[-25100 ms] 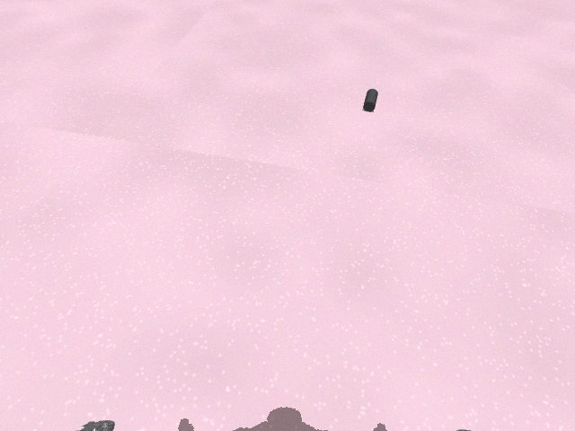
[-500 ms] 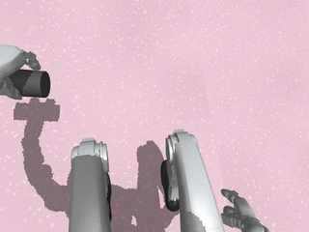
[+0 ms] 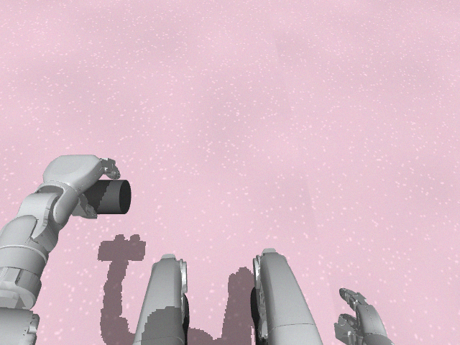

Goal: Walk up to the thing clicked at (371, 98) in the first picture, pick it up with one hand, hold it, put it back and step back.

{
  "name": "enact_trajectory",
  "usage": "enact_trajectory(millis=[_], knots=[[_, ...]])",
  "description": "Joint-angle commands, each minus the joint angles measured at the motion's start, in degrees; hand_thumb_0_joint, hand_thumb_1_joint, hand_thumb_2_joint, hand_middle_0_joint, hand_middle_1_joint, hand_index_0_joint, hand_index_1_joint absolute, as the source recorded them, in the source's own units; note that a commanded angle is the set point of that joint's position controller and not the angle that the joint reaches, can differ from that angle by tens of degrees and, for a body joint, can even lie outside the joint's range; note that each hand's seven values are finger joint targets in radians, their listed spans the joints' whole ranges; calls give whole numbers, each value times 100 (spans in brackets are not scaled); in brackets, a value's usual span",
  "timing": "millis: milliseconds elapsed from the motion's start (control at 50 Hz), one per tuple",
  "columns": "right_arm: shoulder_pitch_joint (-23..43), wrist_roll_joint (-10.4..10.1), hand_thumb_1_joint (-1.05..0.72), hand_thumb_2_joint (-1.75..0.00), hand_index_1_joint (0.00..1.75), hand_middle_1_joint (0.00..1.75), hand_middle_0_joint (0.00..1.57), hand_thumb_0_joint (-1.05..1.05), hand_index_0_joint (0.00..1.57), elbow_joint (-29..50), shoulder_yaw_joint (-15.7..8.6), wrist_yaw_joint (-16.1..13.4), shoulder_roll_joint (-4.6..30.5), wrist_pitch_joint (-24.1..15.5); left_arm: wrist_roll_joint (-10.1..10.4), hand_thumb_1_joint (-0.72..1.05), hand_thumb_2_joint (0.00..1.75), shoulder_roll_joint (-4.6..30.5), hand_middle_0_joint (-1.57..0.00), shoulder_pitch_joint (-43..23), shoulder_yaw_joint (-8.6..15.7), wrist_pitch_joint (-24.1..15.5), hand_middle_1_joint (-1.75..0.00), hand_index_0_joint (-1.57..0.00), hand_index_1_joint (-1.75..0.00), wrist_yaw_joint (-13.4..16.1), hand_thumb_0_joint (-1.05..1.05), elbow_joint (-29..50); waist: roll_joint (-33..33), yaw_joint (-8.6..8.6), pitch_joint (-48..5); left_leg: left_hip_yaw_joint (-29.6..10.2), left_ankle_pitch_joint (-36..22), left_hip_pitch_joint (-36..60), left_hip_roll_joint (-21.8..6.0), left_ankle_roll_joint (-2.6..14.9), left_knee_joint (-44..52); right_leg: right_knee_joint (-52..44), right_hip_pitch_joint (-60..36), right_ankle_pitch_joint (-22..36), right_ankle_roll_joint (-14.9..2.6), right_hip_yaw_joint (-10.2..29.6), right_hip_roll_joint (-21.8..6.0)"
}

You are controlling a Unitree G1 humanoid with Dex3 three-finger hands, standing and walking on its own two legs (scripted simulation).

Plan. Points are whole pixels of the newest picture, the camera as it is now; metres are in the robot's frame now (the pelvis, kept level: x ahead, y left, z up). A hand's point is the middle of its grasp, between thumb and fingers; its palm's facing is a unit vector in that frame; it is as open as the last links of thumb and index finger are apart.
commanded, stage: lift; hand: left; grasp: from above
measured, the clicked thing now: (87, 197) +0.39 +0.27 -0.10
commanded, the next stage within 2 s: hold in 0.62 s
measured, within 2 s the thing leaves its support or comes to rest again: neither
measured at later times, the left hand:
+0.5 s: hand (71, 169) +0.38 +0.24 +0.05, palm faces -0.44 -0.02 -0.90, open 9.5 cm
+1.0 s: hand (57, 140) +0.40 +0.24 +0.10, palm faces -0.46 -0.01 -0.89, open 9.6 cm
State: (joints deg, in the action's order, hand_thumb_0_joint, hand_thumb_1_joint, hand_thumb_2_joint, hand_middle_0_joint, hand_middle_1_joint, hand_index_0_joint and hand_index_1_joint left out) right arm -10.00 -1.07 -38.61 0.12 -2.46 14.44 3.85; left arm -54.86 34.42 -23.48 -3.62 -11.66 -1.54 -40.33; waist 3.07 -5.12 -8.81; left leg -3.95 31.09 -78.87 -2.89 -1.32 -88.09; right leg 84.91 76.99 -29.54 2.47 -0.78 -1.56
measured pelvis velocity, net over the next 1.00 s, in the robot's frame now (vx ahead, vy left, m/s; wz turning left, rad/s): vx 0.08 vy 0.00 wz -0.01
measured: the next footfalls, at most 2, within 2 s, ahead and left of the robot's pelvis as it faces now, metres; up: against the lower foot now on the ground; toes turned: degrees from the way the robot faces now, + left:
none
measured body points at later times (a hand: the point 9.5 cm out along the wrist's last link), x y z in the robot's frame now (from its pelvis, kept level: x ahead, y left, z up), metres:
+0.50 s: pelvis +0.04 +0.00 +0.11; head +0.10 +0.00 +0.56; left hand +0.39 +0.24 +0.10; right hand +0.14 -0.27 -0.01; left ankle +0.09 +0.13 -0.56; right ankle +0.09 -0.15 -0.56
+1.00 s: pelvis +0.08 +0.00 +0.15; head +0.11 +0.00 +0.60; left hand +0.41 +0.24 +0.16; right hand +0.19 -0.26 +0.03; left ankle +0.09 +0.13 -0.56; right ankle +0.09 -0.15 -0.56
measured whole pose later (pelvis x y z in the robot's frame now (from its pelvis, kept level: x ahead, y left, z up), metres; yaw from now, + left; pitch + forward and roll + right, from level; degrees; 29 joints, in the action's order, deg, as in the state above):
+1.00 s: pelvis +0.08 +0.00 +0.15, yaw +0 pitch +8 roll -1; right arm -13.4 -1.8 -41.1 -2.5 -3.3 13.7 2.2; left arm -59.3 27.1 -17.2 -8.3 -11.0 -0.2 -42.3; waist 1.9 -1.1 -5.4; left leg 0.9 22.3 -31.6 -3.2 -1.3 -45.7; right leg 43.7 31.4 -20.5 2.5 1.1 -1.8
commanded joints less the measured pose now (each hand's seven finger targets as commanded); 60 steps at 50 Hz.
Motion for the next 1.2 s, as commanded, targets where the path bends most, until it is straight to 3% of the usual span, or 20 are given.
enact_trajectory(millis=[0,80,200,220,260,280,360,460,520,560,580,640,720,800,880,980,1080,1180], knots=[[-210,-14,-92,-90,30,30,20,0,20,443,-334,-126,831,-296,42,52,50,1408,-85,-1695,575,-38,-60,-90,-56,359,0,773,159,-85,-1916,184,439,1917,280,274,1968,-2132,-1915,-472,-307,138,240],[-231,-23,-92,-91,30,30,20,0,20,423,-361,-158,808,-380,-9,55,49,1108,-86,-1276,434,-127,-62,-91,-57,399,0,559,125,-4,-1821,193,194,2429,293,248,2414,-2554,-2356,-296,-307,173,264],[-245,-77,-92,-91,30,30,20,0,20,385,-403,-156,819,-457,-233,58,52,946,-86,-1315,400,-120,-68,-92,-62,715,0,500,168,95,-1650,227,-108,3113,301,196,3005,-3061,-2829,-13,-289,151,292],[-296,-80,-92,-91,30,30,20,0,20,364,-395,-154,808,-467,-278,58,51,892,-86,-1454,303,-97,-69,-92,-62,766,0,458,149,42,-1547,260,-161,3182,309,196,3077,-3168,-2891,26,-283,146,311],[-311,-102,-92,-91,30,30,20,0,20,346,-416,-145,814,-492,-300,58,55,940,-87,-1560,306,-43,-69,-93,-63,888,0,435,101,69,-1412,359,-170,3356,331,205,3239,-3418,-3067,-31,-275,195,298],[-356,-104,-92,-91,30,30,20,0,20,298,-417,-139,800,-506,-341,58,55,902,-86,-1596,244,2,-71,-92,-65,927,0,402,95,32,-1422,367,-291,3460,340,196,3269,-3495,-3148,82,-263,196,307],[-382,-117,-92,-90,30,30,20,0,20,298,-466,-112,833,-555,-344,55,56,884,-83,-1669,205,144,-72,-89,-66,999,0,497,112,144,-1522,335,-567,4061,319,159,3722,-3717,-3622,494,-252,115,299],[-487,-131,-92,-90,30,30,20,0,20,205,-516,-118,818,-550,-309,53,60,675,-82,-1467,78,337,-75,-88,-69,894,0,324,28,184,-1614,326,-1575,4669,287,129,3975,-3865,-4113,1515,-258,67,316],[-501,-125,-92,-90,30,30,20,0,20,232,-523,-118,794,-541,-201,53,59,598,-80,-1497,33,386,-76,-87,-69,769,0,360,95,180,-1520,355,-1740,4902,289,116,4210,-4056,-4327,1651,-262,58,318],[-424,-136,-92,-90,30,30,20,0,20,274,-524,-125,793,-524,-160,56,59,546,-83,-1186,-17,375,-76,-89,-69,628,0,267,48,277,-1287,363,-1773,4977,273,118,4384,-4196,-4409,1633,-274,30,322],[-447,-141,-91,-90,30,30,20,0,20,289,-520,-131,793,-515,-135,56,59,482,-83,-1153,-57,361,-76,-89,-69,551,0,257,-8,221,-1214,363,-1769,5012,265,118,4454,-4249,-4428,1615,-284,35,337],[-387,-131,-91,-90,30,30,20,0,20,339,-496,-145,751,-474,-152,59,62,452,-85,-1029,-94,308,-77,-92,-70,340,0,299,-54,291,-1017,392,-1850,5042,285,135,4593,-4410,-4611,1676,-295,38,343],[-355,-100,-91,-90,30,30,20,0,20,389,-499,-168,755,-454,-119,61,63,575,-85,-1196,37,153,-78,-92,-70,221,0,712,97,314,-1246,411,-2255,5465,276,107,4683,-4484,-4825,1961,-309,39,341],[-374,-65,-91,-90,30,30,20,0,20,369,-510,-189,752,-418,-256,61,68,754,-86,-1382,190,13,-77,-92,-71,277,0,951,152,325,-1489,437,-2750,5720,301,104,4666,-4514,-5051,2452,-284,78,322],[-386,-68,-90,-90,30,30,20,0,20,335,-560,-164,769,-373,-329,64,69,649,-89,-1212,207,-28,-77,-95,-70,362,0,908,200,361,-1482,420,-3167,5935,265,69,4752,-4510,-5160,2690,-300,20,354],[-313,-106,-90,-90,30,30,20,0,20,398,-591,-127,794,-279,-321,67,73,464,-91,-1017,57,146,-77,-97,-71,375,0,821,1,355,-1133,488,-3017,5923,280,95,4937,-4748,-5278,2631,-273,29,351],[-151,-128,-90,-90,30,30,20,0,20,505,-560,-133,780,-218,-222,63,69,441,-88,-858,-64,245,-76,-94,-70,129,0,921,-125,409,-941,490,-2882,5917,297,118,5100,-4875,-5426,2505,-264,17,342],[-38,-120,-90,-90,30,30,20,0,20,585,-522,-182,767,-201,-158,62,68,593,-88,-993,65,165,-75,-94,-69,-7,0,1305,-67,448,-1025,532,-2759,6038,343,132,5170,-4948,-5513,2454,-257,52,316]])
